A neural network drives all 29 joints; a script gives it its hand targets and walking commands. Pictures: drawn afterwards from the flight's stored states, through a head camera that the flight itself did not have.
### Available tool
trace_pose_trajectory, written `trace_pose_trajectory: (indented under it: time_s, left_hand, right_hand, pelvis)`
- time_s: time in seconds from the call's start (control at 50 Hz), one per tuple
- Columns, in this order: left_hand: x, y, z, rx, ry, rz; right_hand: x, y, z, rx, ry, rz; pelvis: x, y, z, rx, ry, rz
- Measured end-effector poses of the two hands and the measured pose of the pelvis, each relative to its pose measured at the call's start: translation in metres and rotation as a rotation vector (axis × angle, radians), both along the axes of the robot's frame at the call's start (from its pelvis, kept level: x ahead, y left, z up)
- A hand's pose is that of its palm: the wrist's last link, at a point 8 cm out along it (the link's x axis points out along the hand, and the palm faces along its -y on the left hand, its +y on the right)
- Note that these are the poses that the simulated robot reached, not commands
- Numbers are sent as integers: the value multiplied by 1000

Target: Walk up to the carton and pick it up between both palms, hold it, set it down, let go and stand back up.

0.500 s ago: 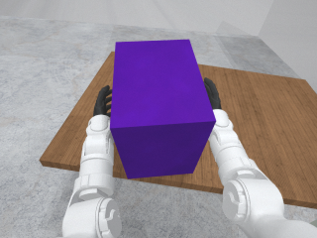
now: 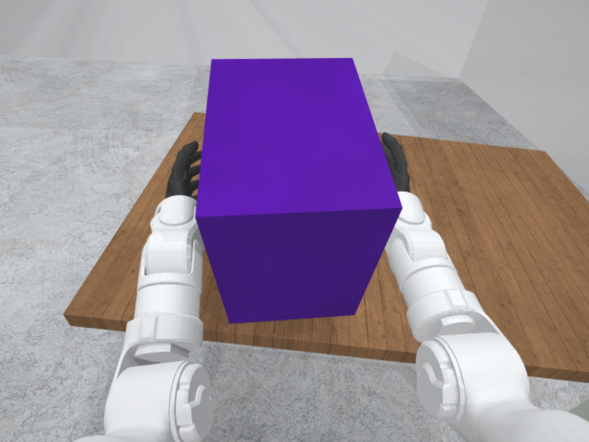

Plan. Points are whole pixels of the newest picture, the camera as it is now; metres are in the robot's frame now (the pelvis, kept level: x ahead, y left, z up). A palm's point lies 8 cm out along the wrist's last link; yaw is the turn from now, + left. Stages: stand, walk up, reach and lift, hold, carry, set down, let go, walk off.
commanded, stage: reach and lift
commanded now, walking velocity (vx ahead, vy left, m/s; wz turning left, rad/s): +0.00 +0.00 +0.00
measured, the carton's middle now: (288, 196) +0.41 +0.05 +0.15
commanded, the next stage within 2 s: hold in 1.22 s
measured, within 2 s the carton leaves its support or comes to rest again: neither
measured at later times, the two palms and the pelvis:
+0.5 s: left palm (203, 187) +0.38 +0.17 +0.18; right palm (413, 195) +0.40 -0.12 +0.19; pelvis +0.04 +0.01 +0.00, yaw +1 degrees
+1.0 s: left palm (193, 162) +0.36 +0.17 +0.23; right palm (435, 163) +0.37 -0.12 +0.26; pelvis +0.01 +0.01 +0.00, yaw +0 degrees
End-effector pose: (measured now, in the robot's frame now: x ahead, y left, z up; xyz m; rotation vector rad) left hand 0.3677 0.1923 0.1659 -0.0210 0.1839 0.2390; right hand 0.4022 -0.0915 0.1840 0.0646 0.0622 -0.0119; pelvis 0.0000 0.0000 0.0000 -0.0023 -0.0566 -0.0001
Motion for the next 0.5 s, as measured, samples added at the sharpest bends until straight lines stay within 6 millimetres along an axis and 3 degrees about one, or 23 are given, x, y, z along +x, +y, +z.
trace_pose_trajectory:
  time_s: [0.24, 0.5]
  left_hand:
    - [9, -10, 1, 22, -8, -36]
    - [13, -26, 13, 77, -15, -91]
  right_hand:
    - [3, -11, 3, 38, 2, -27]
    - [-7, -29, 2, 115, 6, -76]
  pelvis:
    - [19, 7, -1, 0, -15, 0]
    - [36, 13, -3, -1, -22, 18]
